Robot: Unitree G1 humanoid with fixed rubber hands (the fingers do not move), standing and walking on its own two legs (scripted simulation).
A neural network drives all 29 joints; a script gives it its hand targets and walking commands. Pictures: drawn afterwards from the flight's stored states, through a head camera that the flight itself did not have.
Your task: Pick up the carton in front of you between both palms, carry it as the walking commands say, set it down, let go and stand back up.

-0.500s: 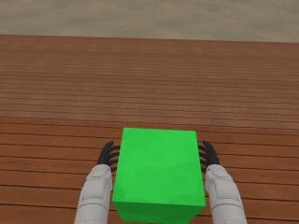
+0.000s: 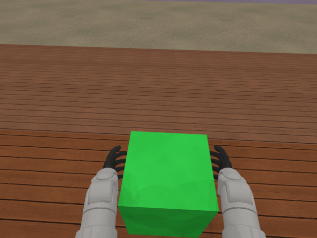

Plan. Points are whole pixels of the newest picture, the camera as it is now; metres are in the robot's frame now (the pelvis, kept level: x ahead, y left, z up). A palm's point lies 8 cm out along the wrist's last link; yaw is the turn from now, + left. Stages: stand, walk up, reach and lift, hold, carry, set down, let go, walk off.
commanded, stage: reach and lift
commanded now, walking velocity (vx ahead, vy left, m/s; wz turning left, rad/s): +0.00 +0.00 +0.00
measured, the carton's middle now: (165, 186) +0.31 +0.00 -0.05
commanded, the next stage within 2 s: hold in 0.62 s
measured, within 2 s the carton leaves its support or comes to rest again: neither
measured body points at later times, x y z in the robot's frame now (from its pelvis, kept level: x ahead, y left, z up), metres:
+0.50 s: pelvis +0.02 +0.00 +0.01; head -0.01 +0.01 +0.46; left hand +0.32 +0.15 +0.03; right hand +0.33 -0.15 +0.03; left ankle +0.03 +0.13 -0.74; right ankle +0.03 -0.12 -0.74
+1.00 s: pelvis +0.01 +0.00 +0.01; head -0.04 +0.00 +0.45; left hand +0.31 +0.15 +0.05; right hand +0.31 -0.15 +0.05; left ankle +0.03 +0.13 -0.74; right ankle +0.03 -0.12 -0.74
